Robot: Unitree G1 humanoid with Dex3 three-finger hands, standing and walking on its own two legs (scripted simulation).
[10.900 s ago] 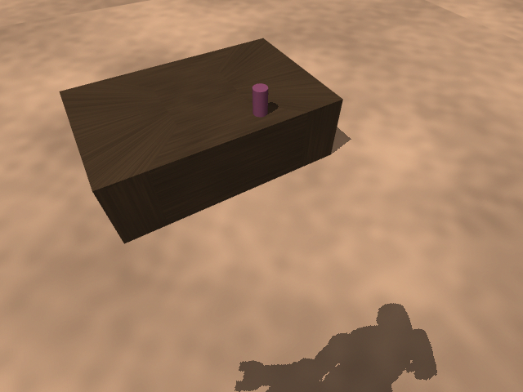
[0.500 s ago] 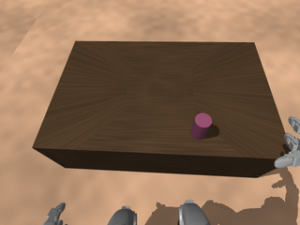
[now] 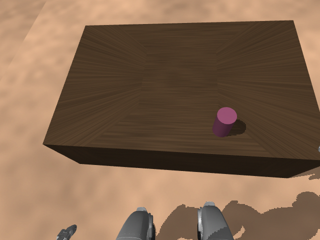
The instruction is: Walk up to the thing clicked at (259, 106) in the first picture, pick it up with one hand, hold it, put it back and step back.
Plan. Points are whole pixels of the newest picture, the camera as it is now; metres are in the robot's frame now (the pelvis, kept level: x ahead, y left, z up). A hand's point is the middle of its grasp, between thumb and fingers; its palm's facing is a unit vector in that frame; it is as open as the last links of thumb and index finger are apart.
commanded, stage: approach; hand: right
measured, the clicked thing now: (223, 123) +0.51 -0.19 -0.27
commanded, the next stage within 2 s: close in in 0.52 s
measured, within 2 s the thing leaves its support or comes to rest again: neither
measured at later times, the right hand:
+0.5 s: hand (268, 123) +0.46 -0.31 -0.17, palm faces +0.09 +0.99 +0.05, open 17.7 cm
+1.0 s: hand (234, 127) +0.48 -0.22 -0.26, palm faces +0.09 +1.00 -0.01, open 16.9 cm
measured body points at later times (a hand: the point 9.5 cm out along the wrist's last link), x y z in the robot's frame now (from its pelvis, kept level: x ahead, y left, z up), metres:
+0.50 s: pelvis -0.05 +0.00 -0.20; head +0.17 -0.06 +0.19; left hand +0.07 +0.27 -0.29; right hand +0.44 -0.36 -0.17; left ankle +0.01 +0.16 -0.66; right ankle +0.03 -0.13 -0.66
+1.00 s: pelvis -0.07 +0.01 -0.28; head +0.15 -0.02 +0.11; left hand -0.04 +0.29 -0.39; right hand +0.47 -0.28 -0.25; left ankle +0.01 +0.16 -0.66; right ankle +0.03 -0.13 -0.66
